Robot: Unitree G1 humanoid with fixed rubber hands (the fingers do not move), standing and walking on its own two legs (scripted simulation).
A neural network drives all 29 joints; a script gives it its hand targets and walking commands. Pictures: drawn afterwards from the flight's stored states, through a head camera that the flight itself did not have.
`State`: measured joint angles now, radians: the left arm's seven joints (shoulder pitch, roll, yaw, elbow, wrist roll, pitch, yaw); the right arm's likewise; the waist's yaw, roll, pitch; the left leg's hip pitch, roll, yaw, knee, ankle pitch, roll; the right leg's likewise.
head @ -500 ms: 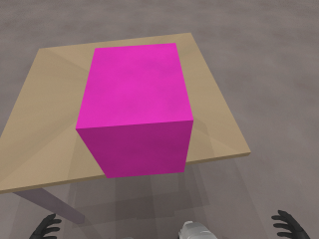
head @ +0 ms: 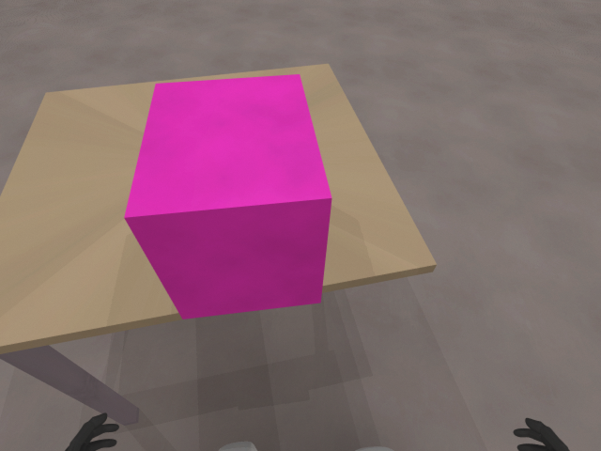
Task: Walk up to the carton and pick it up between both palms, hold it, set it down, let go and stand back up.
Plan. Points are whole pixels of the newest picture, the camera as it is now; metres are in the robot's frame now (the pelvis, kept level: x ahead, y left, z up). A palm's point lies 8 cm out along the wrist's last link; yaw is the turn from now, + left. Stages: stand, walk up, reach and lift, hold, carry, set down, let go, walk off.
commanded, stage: walk up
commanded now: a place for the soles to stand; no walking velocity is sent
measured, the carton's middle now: (241, 197) +0.47 +0.09 +0.06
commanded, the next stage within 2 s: none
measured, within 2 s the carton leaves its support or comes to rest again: neither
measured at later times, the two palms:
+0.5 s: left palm out of the picture +0.14 +0.31 -0.06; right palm (539, 435) +0.14 -0.30 -0.07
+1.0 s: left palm out of the picture +0.07 +0.33 -0.09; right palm (511, 400) +0.18 -0.29 -0.08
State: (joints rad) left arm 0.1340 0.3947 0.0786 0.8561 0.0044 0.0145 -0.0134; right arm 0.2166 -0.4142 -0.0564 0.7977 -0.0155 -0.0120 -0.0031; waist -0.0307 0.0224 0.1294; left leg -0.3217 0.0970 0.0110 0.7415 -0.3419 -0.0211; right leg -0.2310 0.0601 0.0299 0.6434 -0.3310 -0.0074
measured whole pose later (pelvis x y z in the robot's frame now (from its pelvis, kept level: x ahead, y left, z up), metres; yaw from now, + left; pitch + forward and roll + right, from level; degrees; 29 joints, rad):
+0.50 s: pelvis +0.03 +0.00 +0.02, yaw +5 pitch -3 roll -1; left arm 0.08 0.38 0.03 0.91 -0.01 -0.02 -0.01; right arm 0.20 -0.39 -0.03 0.90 0.01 -0.03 0.00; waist -0.01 0.01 0.05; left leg -0.20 0.00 -0.08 0.49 -0.23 -0.02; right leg -0.10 -0.01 -0.04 0.45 -0.29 0.01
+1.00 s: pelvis +0.05 +0.01 +0.02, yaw +11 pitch -3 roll -1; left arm 0.18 0.37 0.06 0.94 0.02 -0.02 0.01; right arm 0.20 -0.38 -0.05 0.94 -0.02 0.00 0.00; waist 0.01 0.01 0.06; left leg -0.22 -0.01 -0.10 0.57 -0.29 -0.01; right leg -0.05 -0.04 -0.13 0.46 -0.35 0.01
